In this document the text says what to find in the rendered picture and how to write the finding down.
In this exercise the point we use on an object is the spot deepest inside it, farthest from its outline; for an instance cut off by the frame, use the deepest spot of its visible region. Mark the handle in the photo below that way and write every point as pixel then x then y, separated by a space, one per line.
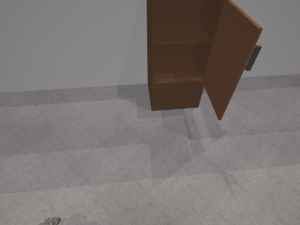
pixel 253 57

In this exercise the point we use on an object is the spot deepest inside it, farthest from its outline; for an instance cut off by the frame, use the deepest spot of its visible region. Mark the cupboard door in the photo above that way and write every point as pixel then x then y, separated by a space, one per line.
pixel 233 44

